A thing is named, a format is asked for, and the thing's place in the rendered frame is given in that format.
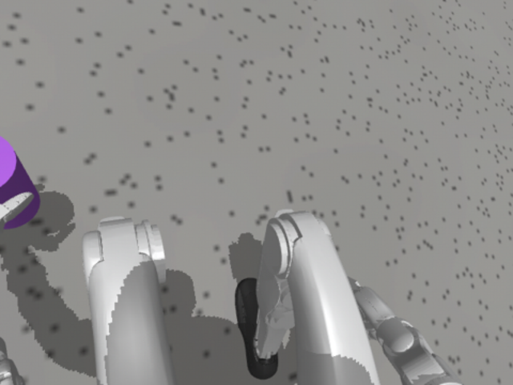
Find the right robot arm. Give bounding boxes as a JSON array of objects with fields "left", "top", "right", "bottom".
[{"left": 376, "top": 318, "right": 464, "bottom": 385}]

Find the left robot arm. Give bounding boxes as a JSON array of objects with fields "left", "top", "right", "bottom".
[{"left": 0, "top": 337, "right": 26, "bottom": 385}]

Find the right robot hand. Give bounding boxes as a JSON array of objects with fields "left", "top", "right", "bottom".
[{"left": 347, "top": 276, "right": 397, "bottom": 341}]

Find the bottle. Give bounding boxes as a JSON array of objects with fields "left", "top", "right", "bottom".
[{"left": 0, "top": 136, "right": 40, "bottom": 229}]

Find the left robot hand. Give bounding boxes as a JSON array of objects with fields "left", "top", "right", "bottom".
[{"left": 0, "top": 192, "right": 34, "bottom": 235}]

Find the right robot foot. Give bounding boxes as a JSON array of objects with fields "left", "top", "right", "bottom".
[{"left": 235, "top": 278, "right": 278, "bottom": 379}]

